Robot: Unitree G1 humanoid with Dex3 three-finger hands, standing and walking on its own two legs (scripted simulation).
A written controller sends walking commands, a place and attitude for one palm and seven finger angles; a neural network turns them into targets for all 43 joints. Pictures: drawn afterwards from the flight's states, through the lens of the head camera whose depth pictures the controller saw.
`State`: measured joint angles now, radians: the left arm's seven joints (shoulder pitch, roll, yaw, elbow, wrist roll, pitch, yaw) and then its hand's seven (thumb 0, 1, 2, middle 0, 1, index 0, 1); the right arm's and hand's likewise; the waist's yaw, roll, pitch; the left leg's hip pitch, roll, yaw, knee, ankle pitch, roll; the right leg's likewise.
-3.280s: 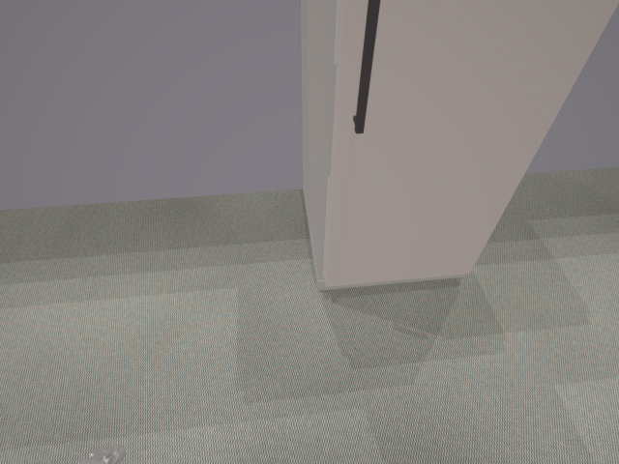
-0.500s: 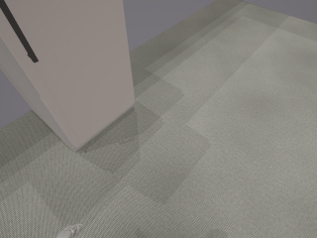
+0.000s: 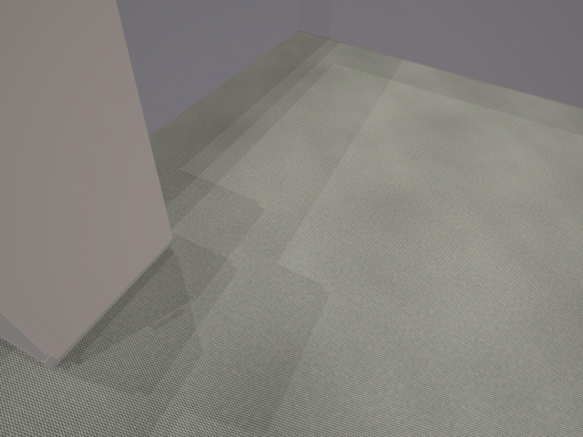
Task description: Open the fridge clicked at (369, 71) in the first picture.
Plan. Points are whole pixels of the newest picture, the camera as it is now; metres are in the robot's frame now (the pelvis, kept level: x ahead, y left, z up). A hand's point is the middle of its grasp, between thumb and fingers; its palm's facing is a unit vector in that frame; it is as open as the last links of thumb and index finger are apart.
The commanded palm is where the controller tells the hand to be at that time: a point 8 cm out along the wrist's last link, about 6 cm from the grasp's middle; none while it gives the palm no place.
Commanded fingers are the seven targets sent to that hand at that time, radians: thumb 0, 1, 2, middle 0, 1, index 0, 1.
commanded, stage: walk to a spot facing it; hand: left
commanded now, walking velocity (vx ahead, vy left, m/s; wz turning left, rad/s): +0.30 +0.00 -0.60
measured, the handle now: out of the picture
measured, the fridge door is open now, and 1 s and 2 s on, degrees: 0 0 0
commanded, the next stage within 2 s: turn to face it in 0.64 s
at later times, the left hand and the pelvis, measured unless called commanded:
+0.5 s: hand (266, 313) +0.38 +0.06 -0.18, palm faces -0.36 -0.92 -0.14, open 7.4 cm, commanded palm none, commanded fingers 0.00 0.90 0.90 -0.20 -0.30 -0.20 -0.30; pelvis +0.18 -0.05 -0.02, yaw -18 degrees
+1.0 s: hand (246, 281) +0.46 +0.11 -0.19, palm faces -0.32 -0.93 -0.19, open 7.4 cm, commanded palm none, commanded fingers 0.00 0.90 0.90 -0.20 -0.30 -0.20 -0.30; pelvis +0.37 -0.05 -0.01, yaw -25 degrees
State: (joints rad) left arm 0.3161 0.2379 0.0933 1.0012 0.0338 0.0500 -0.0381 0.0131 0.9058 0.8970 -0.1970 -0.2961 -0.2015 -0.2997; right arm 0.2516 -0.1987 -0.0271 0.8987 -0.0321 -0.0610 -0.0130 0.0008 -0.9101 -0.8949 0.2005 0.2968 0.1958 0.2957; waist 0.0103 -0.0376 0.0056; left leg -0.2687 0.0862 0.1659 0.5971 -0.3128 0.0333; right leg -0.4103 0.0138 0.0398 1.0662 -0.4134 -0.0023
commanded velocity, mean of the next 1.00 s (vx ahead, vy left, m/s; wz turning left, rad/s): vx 0.19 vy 0.00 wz -0.25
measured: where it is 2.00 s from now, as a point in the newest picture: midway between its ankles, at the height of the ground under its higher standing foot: (296, 417)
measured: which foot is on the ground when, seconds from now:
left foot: down 0.00-0.46, up 0.48-0.90, down 0.92-1.00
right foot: up 0.00-0.46, down 0.48-0.94, up 0.96-1.00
